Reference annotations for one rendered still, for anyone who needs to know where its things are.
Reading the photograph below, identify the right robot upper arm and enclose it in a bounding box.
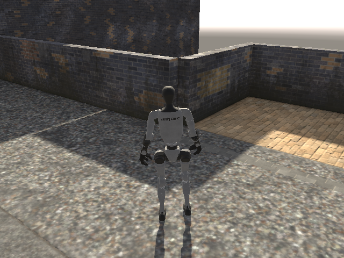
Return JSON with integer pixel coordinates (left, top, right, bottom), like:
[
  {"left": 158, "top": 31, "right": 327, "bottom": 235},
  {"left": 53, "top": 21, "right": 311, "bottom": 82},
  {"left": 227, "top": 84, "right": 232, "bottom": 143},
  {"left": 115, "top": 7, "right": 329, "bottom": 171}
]
[{"left": 181, "top": 108, "right": 197, "bottom": 137}]

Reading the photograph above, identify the robot left forearm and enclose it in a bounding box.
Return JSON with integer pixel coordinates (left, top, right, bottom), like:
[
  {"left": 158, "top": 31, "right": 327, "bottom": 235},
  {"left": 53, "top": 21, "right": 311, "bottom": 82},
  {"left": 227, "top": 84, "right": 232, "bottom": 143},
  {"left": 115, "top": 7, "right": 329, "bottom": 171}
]
[{"left": 140, "top": 133, "right": 151, "bottom": 155}]

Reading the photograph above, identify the left robot upper arm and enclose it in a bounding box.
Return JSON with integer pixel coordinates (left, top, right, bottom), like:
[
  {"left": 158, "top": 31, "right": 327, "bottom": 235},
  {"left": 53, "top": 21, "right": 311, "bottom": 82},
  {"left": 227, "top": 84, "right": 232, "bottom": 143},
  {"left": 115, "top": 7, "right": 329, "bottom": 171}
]
[{"left": 145, "top": 110, "right": 159, "bottom": 141}]

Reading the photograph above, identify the left robot thigh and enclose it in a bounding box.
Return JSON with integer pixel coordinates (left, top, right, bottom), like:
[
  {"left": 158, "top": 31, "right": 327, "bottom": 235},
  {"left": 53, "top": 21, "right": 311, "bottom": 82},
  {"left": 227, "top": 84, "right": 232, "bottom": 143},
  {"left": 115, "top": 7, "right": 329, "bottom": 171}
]
[{"left": 154, "top": 150, "right": 166, "bottom": 187}]

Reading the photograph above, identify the left robot hand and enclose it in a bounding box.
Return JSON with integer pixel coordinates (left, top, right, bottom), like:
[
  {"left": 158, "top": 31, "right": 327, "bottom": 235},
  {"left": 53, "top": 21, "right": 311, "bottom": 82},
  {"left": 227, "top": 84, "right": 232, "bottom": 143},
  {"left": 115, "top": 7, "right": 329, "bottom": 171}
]
[{"left": 139, "top": 153, "right": 152, "bottom": 166}]

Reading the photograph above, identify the robot right forearm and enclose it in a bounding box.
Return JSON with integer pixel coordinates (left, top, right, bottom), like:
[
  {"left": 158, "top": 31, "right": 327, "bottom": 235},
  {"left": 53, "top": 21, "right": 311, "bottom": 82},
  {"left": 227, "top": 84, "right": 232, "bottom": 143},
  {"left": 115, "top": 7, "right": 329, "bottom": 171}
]
[{"left": 191, "top": 129, "right": 200, "bottom": 147}]

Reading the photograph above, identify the right robot hand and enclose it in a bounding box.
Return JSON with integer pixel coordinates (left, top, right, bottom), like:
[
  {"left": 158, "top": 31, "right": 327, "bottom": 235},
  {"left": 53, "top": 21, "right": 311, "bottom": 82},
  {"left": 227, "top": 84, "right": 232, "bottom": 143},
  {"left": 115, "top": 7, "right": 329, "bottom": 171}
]
[{"left": 189, "top": 145, "right": 202, "bottom": 155}]

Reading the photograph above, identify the robot right foot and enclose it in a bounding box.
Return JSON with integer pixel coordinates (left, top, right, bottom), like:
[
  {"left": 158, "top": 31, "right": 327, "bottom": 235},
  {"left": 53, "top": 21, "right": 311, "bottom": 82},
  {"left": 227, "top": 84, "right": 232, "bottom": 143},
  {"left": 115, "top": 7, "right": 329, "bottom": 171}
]
[{"left": 183, "top": 203, "right": 191, "bottom": 216}]

